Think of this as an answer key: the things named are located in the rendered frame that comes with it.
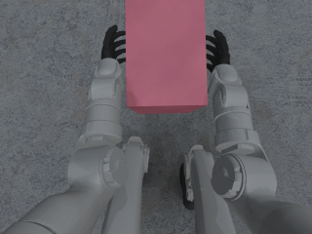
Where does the left robot upper arm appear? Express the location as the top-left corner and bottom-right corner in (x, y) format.
(2, 144), (130, 234)

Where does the right robot shin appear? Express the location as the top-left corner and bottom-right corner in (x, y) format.
(185, 144), (214, 201)

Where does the right robot upper arm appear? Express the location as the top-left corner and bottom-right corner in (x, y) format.
(211, 153), (312, 234)

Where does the robot left hand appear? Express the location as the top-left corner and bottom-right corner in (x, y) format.
(100, 24), (126, 64)

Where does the robot left thigh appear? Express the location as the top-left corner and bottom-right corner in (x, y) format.
(100, 141), (150, 234)

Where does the robot left forearm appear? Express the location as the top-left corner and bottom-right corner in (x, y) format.
(67, 58), (125, 169)

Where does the robot right hand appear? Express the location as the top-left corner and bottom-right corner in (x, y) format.
(206, 30), (230, 73)

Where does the robot right forearm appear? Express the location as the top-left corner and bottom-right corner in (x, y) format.
(207, 63), (271, 165)

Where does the carton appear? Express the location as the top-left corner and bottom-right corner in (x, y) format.
(125, 0), (208, 114)

